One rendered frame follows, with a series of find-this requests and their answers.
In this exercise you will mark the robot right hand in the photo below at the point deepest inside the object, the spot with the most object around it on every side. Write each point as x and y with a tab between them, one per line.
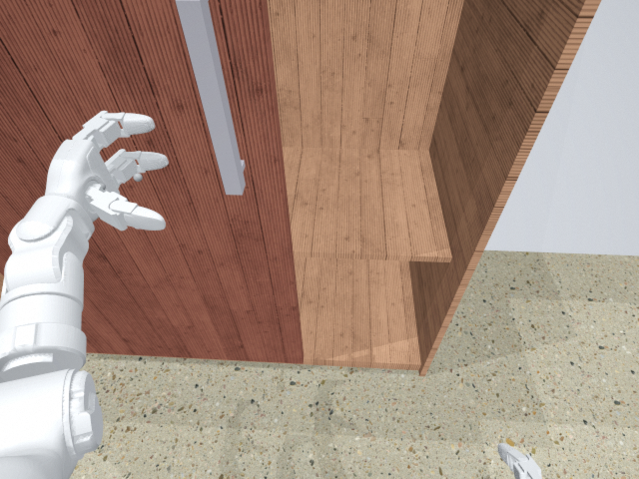
524	467

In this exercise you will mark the robot left forearm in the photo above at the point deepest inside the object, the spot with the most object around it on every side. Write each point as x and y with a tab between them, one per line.
43	291

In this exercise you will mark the handle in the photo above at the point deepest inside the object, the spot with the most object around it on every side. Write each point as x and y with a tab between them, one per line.
200	37

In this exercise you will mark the robot left hand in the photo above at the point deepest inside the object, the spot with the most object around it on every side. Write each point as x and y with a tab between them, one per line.
78	167

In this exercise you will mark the left robot upper arm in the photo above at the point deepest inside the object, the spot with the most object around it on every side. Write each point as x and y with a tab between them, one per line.
47	423

